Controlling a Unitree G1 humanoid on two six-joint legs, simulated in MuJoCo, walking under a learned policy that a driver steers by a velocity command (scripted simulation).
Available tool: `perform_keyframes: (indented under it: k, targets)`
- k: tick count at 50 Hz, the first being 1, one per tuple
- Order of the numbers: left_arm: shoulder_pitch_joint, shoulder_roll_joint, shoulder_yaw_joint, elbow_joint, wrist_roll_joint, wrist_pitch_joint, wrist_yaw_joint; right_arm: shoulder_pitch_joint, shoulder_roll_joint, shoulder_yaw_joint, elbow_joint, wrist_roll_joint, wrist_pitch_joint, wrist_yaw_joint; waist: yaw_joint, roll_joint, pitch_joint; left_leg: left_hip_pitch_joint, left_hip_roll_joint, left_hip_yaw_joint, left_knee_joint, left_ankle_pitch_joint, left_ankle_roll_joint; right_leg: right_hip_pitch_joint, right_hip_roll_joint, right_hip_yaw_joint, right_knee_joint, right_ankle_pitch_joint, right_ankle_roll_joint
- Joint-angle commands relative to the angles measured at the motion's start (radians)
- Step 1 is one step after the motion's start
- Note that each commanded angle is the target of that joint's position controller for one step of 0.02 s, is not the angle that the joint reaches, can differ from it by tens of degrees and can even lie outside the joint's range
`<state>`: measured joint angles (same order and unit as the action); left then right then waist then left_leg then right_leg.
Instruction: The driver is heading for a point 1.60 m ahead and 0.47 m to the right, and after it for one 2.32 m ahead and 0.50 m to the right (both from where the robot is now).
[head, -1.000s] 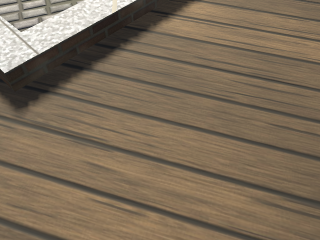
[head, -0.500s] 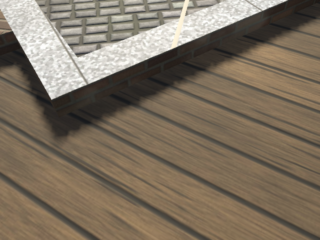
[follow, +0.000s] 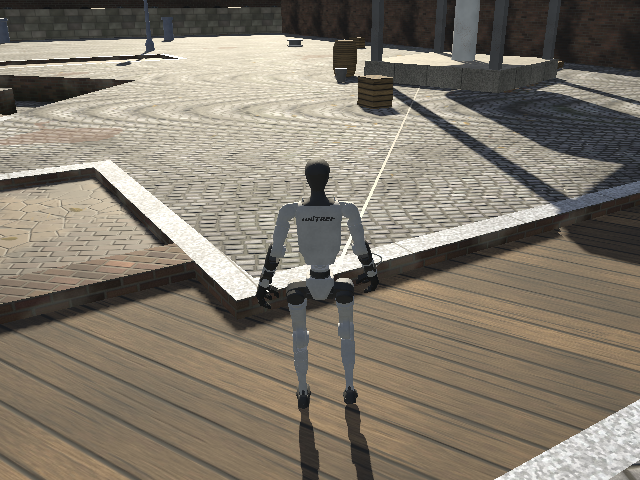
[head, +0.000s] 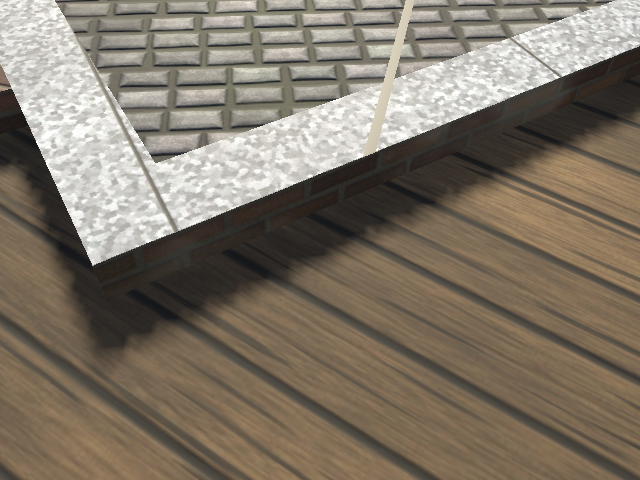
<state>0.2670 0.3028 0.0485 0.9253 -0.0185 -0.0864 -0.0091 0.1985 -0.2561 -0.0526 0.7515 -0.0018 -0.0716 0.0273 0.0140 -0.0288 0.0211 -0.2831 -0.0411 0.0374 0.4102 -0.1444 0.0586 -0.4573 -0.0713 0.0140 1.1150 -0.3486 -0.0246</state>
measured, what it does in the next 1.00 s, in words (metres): walks ahead: right foot, then left foot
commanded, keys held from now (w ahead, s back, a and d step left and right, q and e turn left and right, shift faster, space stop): w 0.72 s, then w+e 0.28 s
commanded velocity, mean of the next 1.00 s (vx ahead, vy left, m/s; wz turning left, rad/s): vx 0.50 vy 0.00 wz -0.06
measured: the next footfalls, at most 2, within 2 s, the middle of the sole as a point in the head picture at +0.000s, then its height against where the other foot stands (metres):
right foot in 0.38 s outside the picture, level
left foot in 0.90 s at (291, 395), level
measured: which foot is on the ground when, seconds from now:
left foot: down 0.00-0.40, up 0.42-0.88, down 0.90-1.00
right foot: up 0.00-0.36, down 0.38-0.92, up 0.94-1.00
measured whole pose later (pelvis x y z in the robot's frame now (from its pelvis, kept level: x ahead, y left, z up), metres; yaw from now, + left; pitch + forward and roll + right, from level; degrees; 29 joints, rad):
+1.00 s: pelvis +0.54 -0.02 -0.01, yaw -6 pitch +2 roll -1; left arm 0.35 0.30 0.06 0.94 0.02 -0.04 0.00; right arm 0.09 -0.26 -0.04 0.79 -0.05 -0.09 0.01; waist 0.05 -0.02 0.04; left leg -0.41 0.03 0.04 0.52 -0.15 0.01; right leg -0.26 0.02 0.04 1.01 -0.46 -0.06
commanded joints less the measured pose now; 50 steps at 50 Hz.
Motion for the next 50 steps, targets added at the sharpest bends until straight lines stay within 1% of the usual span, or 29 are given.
perform_keyframes:
  k: [1, 5, 9, 13, 16, 17, 18, 19, 20, 21, 22, 23, 24, 25, 26, 27, 29, 32, 35, 38, 40, 43, 44, 45, 46, 47, 48, 49, 50]
  targets:
    - [0.024, 0.056, 0.017, -0.055, 0.007, 0.007, 0.005, 0.007, -0.114, -0.030, -0.037, 0.001, -0.027, 0.002, 0.011, 0.119, -0.042, 0.134, 0.267, -0.279, -0.255, 0.136, 0.191, -0.169, -0.078, 0.044, -0.036, 0.086, 0.019]
    - [-0.108, 0.046, 0.015, -0.101, 0.021, 0.012, 0.005, 0.065, -0.147, -0.038, 0.007, 0.002, -0.030, -0.013, -0.012, 0.083, -0.003, 0.132, 0.245, -0.189, -0.287, 0.193, 0.177, -0.233, -0.074, 0.040, -0.248, 0.296, 0.041]
    - [-0.248, 0.026, 0.002, -0.142, 0.013, 0.003, -0.010, 0.133, -0.171, -0.041, 0.050, 0.012, -0.024, -0.025, -0.059, 0.083, 0.026, 0.133, 0.220, -0.121, -0.297, 0.156, 0.144, -0.163, -0.030, 0.006, -0.471, 0.467, 0.034]
    - [-0.347, 0.040, -0.002, -0.190, 0.004, -0.003, -0.029, 0.200, -0.181, -0.044, 0.101, 0.020, -0.009, -0.030, -0.084, 0.084, 0.053, 0.265, 0.274, -0.134, -0.249, 0.164, 0.134, -0.190, -0.012, 0.014, -0.569, 0.420, 0.009]
    - [-0.325, 0.068, 0.005, -0.199, 0.005, -0.012, -0.041, 0.199, -0.197, -0.050, 0.120, 0.023, 0.008, -0.037, -0.055, 0.105, 0.030, 0.349, 0.304, -0.144, -0.169, 0.295, 0.108, -0.126, 0.012, -0.003, -0.615, 0.302, -0.027]
    - [-0.266, 0.087, 0.015, -0.186, 0.006, -0.014, -0.040, 0.184, -0.204, -0.051, 0.120, 0.023, 0.014, -0.039, -0.018, 0.116, -0.007, 0.354, 0.291, -0.130, -0.098, 0.445, 0.095, -0.029, 0.040, -0.031, -0.632, 0.275, -0.044]
    - [-0.133, 0.124, 0.037, -0.144, 0.009, -0.014, -0.034, 0.176, -0.191, -0.045, 0.119, 0.020, 0.020, -0.041, 0.046, 0.105, -0.089, 0.325, 0.243, -0.091, 0.055, 0.571, 0.071, 0.159, 0.068, -0.058, -0.649, 0.287, -0.071]
    - [0.050, 0.187, 0.059, -0.101, 0.018, -0.014, -0.024, 0.180, -0.160, -0.028, 0.099, 0.006, 0.020, -0.044, 0.111, 0.049, -0.232, 0.160, 0.191, -0.049, 0.312, 0.435, 0.038, 0.460, -0.043, 0.056, -0.593, 0.355, -0.127]
    - [0.154, 0.273, 0.083, -0.080, 0.021, -0.002, -0.020, 0.297, -0.048, 0.006, 0.087, 0.001, -0.001, -0.033, 0.083, -0.185, -0.375, -0.272, 0.020, -0.004, 0.707, -0.028, -0.045, 0.855, -0.282, 0.499, -0.648, 0.172, -0.287]
    - [0.165, 0.192, 0.058, -0.078, 0.007, 0.002, -0.022, 0.261, -0.093, -0.002, 0.102, 0.011, -0.023, -0.030, 0.108, -0.195, -0.406, -0.402, 0.000, -0.147, 0.843, -0.436, -0.037, 0.870, -0.312, 0.700, -0.782, 0.054, -0.293]
    - [0.088, 0.153, 0.043, -0.090, 0.005, 0.001, -0.020, 0.172, -0.167, -0.024, 0.073, 0.039, -0.036, -0.023, 0.098, -0.137, -0.250, -0.491, 0.059, -0.155, 0.897, -0.384, -0.022, 0.744, -0.284, 0.574, -0.809, -0.003, -0.247]
    - [0.010, 0.130, 0.035, -0.109, 0.011, 0.002, -0.018, 0.110, -0.166, -0.023, 0.058, 0.043, -0.039, -0.026, 0.069, -0.071, -0.153, -0.481, 0.115, -0.119, 0.858, -0.290, -0.014, 0.591, -0.249, 0.455, -0.835, 0.037, -0.219]
    - [-0.047, 0.100, 0.027, -0.115, 0.020, 0.000, -0.021, 0.075, -0.157, -0.026, 0.052, 0.028, -0.034, -0.032, 0.041, -0.031, -0.077, -0.445, 0.148, -0.104, 0.795, -0.221, -0.018, 0.448, -0.212, 0.370, -0.874, 0.101, -0.208]
    - [-0.079, 0.075, 0.019, -0.119, 0.030, -0.007, -0.022, 0.090, -0.145, -0.030, 0.057, 0.020, -0.023, -0.037, 0.004, -0.059, -0.055, -0.376, 0.177, -0.112, 0.746, -0.172, -0.019, 0.356, -0.180, 0.309, -0.905, 0.160, -0.194]
    - [-0.093, 0.067, 0.018, -0.117, 0.031, -0.011, -0.025, 0.114, -0.123, -0.028, 0.066, 0.017, -0.010, -0.038, -0.017, -0.074, -0.050, -0.326, 0.185, -0.112, 0.722, -0.146, -0.026, 0.303, -0.161, 0.271, -0.935, 0.189, -0.194]
    - [-0.091, 0.073, 0.020, -0.112, 0.029, -0.016, -0.025, 0.127, -0.105, -0.025, 0.071, 0.015, 0.000, -0.039, -0.027, -0.072, -0.048, -0.307, 0.188, -0.106, 0.700, -0.127, -0.034, 0.273, -0.152, 0.237, -0.957, 0.230, -0.203]
    - [-0.071, 0.098, 0.027, -0.096, 0.025, -0.023, -0.018, 0.089, -0.099, -0.025, 0.057, 0.009, 0.008, -0.041, -0.031, -0.051, -0.024, -0.344, 0.195, -0.101, 0.629, -0.055, -0.054, 0.259, -0.149, 0.185, -0.987, 0.302, -0.216]
    - [-0.024, 0.116, 0.031, -0.073, 0.021, -0.017, -0.002, -0.009, -0.091, -0.023, 0.031, 0.003, 0.003, -0.038, -0.007, -0.024, -0.003, -0.395, 0.195, -0.095, 0.454, 0.105, -0.072, 0.298, -0.132, 0.120, -1.000, 0.377, -0.201]
    - [0.022, 0.128, 0.032, -0.051, 0.012, -0.011, 0.006, -0.112, -0.067, -0.011, 0.007, 0.007, -0.006, -0.027, 0.030, -0.024, 0.019, -0.355, 0.164, -0.063, 0.273, 0.230, -0.072, 0.314, -0.106, 0.060, -1.007, 0.372, -0.176]
    - [0.096, 0.135, 0.034, -0.018, 0.001, 0.001, 0.007, -0.217, -0.067, -0.004, -0.027, 0.015, -0.012, -0.014, 0.067, -0.015, 0.048, -0.349, 0.137, -0.056, 0.170, 0.235, -0.072, 0.375, -0.128, 0.080, -0.981, 0.351, -0.179]
    - [0.121, 0.140, 0.037, -0.004, -0.003, 0.015, 0.010, -0.259, -0.077, -0.004, -0.048, 0.018, -0.021, -0.002, 0.069, -0.021, 0.061, -0.359, 0.124, -0.068, 0.115, 0.190, -0.064, 0.437, -0.155, 0.111, -0.938, 0.366, -0.177]
    - [0.100, 0.165, 0.050, -0.006, -0.007, 0.029, 0.019, -0.208, -0.122, -0.016, -0.040, 0.016, -0.037, 0.006, 0.018, -0.050, 0.028, -0.237, 0.098, -0.069, 0.060, 0.101, -0.040, 0.473, -0.181, 0.160, -0.850, 0.450, -0.152]
    - [0.076, 0.167, 0.051, -0.012, -0.008, 0.032, 0.020, -0.124, -0.145, -0.029, -0.016, 0.014, -0.041, 0.002, -0.035, -0.055, -0.015, -0.107, 0.076, -0.048, 0.029, 0.086, -0.023, 0.454, -0.156, 0.146, -0.767, 0.555, -0.134]
    - [0.074, 0.134, 0.039, -0.019, 0.000, 0.031, 0.019, 0.026, -0.195, -0.053, 0.028, 0.008, -0.044, -0.007, -0.099, -0.036, -0.123, 0.131, 0.089, -0.052, 0.045, 0.097, 0.008, 0.382, -0.094, 0.109, -0.592, 0.595, -0.104]
    - [0.071, 0.065, 0.014, -0.053, 0.025, 0.028, 0.018, 0.205, -0.270, -0.073, 0.051, -0.009, -0.042, -0.019, -0.162, 0.080, -0.295, 0.435, 0.282, -0.247, 0.085, 0.096, 0.071, 0.186, -0.009, 0.052, -0.275, 0.338, -0.062]
    - [0.235, 0.016, 0.012, -0.070, 0.034, 0.018, 0.009, 0.278, -0.320, -0.073, 0.083, -0.093, -0.019, -0.028, -0.097, 0.395, -0.422, 0.669, 0.511, -0.636, -0.033, 0.033, 0.168, -0.111, 0.172, -0.031, 0.031, -0.226, -0.035]
    - [0.173, 0.104, 0.035, -0.030, 0.058, 0.026, 0.014, 0.213, -0.229, -0.054, 0.055, -0.078, -0.006, -0.030, -0.103, 0.215, -0.328, 0.556, 0.464, -0.620, -0.081, -0.063, 0.135, -0.176, 0.103, 0.075, 0.106, -0.206, -0.059]
    - [0.103, 0.101, 0.040, -0.042, 0.048, 0.027, 0.005, 0.132, -0.165, -0.033, 0.049, -0.063, -0.005, -0.032, -0.082, 0.157, -0.187, 0.423, 0.416, -0.465, -0.103, -0.084, 0.103, -0.189, 0.060, 0.076, 0.092, -0.111, -0.067]
    - [0.073, 0.083, 0.036, -0.046, 0.040, 0.029, -0.003, 0.076, -0.124, -0.021, 0.047, -0.054, -0.003, -0.033, -0.057, 0.128, -0.109, 0.311, 0.377, -0.363, -0.146, -0.037, 0.085, -0.160, 0.020, 0.063, 0.053, -0.033, -0.060]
